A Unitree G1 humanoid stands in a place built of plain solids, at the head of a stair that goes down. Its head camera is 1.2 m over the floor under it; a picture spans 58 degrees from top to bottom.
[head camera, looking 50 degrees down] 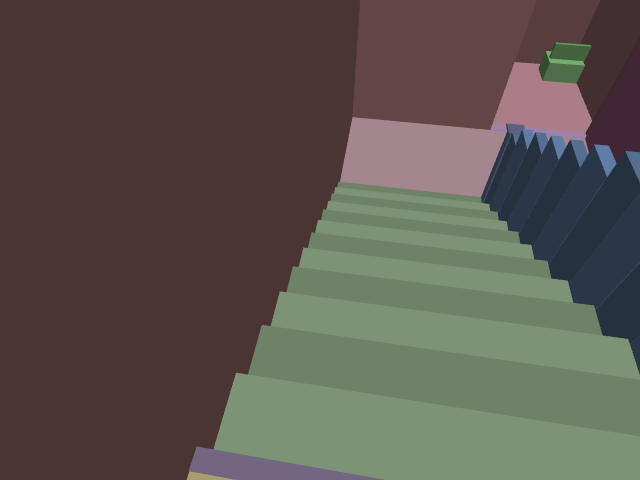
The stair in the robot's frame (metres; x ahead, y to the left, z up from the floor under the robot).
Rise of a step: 0.17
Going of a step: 0.27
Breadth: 1.54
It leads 9 degrees to the right of straight ahead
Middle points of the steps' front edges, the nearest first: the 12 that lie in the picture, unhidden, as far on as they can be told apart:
0.46 -0.48 -0.17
0.73 -0.53 -0.33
1.00 -0.57 -0.50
1.27 -0.61 -0.67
1.54 -0.66 -0.84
1.81 -0.70 -1.01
2.07 -0.74 -1.18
2.34 -0.79 -1.35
2.61 -0.83 -1.52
2.88 -0.87 -1.69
3.15 -0.92 -1.85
3.42 -0.96 -2.02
